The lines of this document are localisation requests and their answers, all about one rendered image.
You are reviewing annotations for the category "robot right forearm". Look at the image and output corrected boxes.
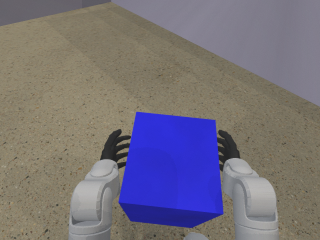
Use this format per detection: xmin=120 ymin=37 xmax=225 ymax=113
xmin=222 ymin=158 xmax=280 ymax=240

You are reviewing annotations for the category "right robot hand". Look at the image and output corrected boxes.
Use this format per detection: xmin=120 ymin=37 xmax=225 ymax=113
xmin=217 ymin=130 xmax=240 ymax=171

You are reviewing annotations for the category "left robot hand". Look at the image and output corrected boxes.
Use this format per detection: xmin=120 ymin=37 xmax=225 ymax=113
xmin=100 ymin=129 xmax=131 ymax=169

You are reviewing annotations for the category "carton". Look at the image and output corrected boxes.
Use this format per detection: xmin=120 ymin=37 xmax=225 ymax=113
xmin=118 ymin=112 xmax=224 ymax=228

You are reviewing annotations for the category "robot left forearm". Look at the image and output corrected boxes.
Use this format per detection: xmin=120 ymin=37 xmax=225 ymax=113
xmin=68 ymin=159 xmax=121 ymax=240

